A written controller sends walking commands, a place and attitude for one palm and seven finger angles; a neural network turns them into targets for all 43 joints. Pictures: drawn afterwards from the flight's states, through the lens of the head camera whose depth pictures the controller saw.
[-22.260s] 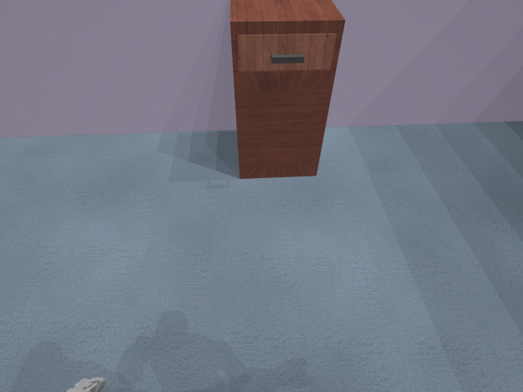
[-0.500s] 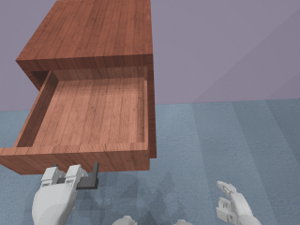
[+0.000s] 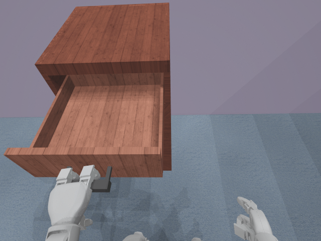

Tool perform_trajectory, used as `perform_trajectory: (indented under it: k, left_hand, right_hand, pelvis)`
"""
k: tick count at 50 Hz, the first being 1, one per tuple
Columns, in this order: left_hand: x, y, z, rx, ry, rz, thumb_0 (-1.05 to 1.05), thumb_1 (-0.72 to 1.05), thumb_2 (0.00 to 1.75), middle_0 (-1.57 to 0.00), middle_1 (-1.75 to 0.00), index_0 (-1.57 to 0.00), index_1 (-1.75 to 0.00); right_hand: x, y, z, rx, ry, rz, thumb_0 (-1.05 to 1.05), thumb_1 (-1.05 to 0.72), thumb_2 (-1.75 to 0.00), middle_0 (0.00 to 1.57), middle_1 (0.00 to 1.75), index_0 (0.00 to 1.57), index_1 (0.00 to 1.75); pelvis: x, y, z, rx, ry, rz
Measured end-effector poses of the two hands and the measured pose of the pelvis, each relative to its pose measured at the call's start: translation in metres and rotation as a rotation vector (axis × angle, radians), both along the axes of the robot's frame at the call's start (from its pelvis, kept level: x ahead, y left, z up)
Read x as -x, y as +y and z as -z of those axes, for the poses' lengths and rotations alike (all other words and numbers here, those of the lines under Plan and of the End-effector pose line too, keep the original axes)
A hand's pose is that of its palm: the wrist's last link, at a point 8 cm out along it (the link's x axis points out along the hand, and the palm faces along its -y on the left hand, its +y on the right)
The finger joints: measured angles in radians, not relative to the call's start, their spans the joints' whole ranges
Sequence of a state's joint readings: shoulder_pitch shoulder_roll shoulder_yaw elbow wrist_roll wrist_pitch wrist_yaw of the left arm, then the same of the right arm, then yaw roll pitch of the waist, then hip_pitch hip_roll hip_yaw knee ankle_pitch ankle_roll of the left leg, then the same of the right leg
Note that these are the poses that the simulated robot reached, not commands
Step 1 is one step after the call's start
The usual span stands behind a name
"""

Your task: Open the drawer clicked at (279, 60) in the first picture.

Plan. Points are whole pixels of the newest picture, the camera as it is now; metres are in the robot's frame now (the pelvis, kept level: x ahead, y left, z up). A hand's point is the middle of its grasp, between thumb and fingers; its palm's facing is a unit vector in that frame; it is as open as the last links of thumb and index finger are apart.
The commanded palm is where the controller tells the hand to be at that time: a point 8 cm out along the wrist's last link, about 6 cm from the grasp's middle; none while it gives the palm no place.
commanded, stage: open the thumb to release the handle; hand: left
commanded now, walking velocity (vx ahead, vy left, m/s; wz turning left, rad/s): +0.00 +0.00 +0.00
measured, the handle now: (86, 177) +0.27 +0.22 -0.01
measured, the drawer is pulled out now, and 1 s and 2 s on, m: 0.30 0.30 0.30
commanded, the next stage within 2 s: lift the hand off the handle in 0.02 s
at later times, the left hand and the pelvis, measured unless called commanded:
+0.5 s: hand (83, 199) +0.23 +0.22 -0.02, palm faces +0.02 -0.09 -1.00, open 13.8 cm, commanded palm +0.21 +0.22 +0.03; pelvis +0.00 +0.01 +0.00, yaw +1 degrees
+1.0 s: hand (78, 193) +0.23 +0.22 +0.01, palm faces +0.03 -0.11 -0.99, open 13.5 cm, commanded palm +0.21 +0.22 +0.07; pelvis +0.01 +0.01 +0.02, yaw +0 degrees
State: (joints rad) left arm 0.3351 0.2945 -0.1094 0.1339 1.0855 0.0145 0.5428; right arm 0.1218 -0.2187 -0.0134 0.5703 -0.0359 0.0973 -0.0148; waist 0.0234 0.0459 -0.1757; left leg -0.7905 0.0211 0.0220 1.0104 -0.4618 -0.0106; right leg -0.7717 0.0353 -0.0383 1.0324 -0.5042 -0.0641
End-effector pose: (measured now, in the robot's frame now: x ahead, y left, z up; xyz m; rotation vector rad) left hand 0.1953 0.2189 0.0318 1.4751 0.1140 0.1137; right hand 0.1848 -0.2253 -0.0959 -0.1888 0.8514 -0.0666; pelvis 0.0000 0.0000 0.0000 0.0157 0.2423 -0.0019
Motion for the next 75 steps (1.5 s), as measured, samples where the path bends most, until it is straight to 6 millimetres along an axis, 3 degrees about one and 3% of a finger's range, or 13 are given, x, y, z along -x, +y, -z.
perform_trajectory:
  k: [6, 14, 24, 32, 50, 75]
  left_hand:
    - [0.001, 0.001, 0.001, -0.004, -0.019, 0.01, 0.0, -0.38, 0.34, -0.3, -1.2, -0.33, -1.21]
    - [0.0, 0.0, 0.001, 0.001, -0.024, -0.01, 0.0, -0.47, 0.31, -0.31, -1.2, -0.32, -1.21]
    - [-0.008, -0.001, 0.001, -0.003, -0.019, -0.011, 0.0, -0.48, 0.3, -0.32, -1.2, -0.32, -1.2]
    - [-0.011, 0.001, -0.009, 0.004, -0.014, -0.006, 0.0, -0.48, 0.3, -0.32, -1.2, -0.35, -1.22]
    - [-0.012, 0.002, -0.034, 0.022, -0.019, -0.007, 0.0, -0.48, 0.3, -0.32, -1.2, -0.38, -1.23]
    - [-0.014, 0.002, -0.067, 0.031, -0.02, 0.007, 0.0, -0.48, 0.3, -0.32, -1.2, -0.41, -1.23]
  right_hand:
    - [-0.001, -0.003, 0.002, 0.015, -0.003, -0.004, 0.01, -0.91, -0.89, 0.2, 0.3, 0.2, 0.3]
    - [0.004, 0.002, 0.005, 0.009, 0.019, -0.006, 0.01, -0.91, -0.89, 0.2, 0.3, 0.2, 0.3]
    - [0.01, 0.013, 0.01, -0.007, 0.047, -0.015, 0.01, -0.91, -0.89, 0.2, 0.3, 0.2, 0.3]
    - [0.009, 0.015, 0.002, -0.008, 0.043, -0.007, 0.01, -0.91, -0.89, 0.2, 0.3, 0.2, 0.3]
    - [-0.01, 0.017, -0.021, -0.013, -0.007, -0.027, 0.01, -0.91, -0.89, 0.2, 0.3, 0.2, 0.3]
    - [-0.027, 0.02, -0.033, -0.036, -0.028, -0.055, 0.01, -0.91, -0.89, 0.2, 0.3, 0.2, 0.3]
  pelvis:
    - [0.003, 0.002, 0.003, 0.003, 0.001, -0.004]
    - [0.003, 0.005, 0.003, 0.006, -0.003, -0.007]
    - [0.004, 0.009, 0.001, 0.01, -0.006, -0.012]
    - [0.001, 0.01, -0.006, 0.011, -0.024, -0.01]
    - [-0.007, 0.013, -0.019, 0.01, -0.064, -0.008]
    - [-0.016, 0.008, -0.032, 0.004, -0.1, -0.009]
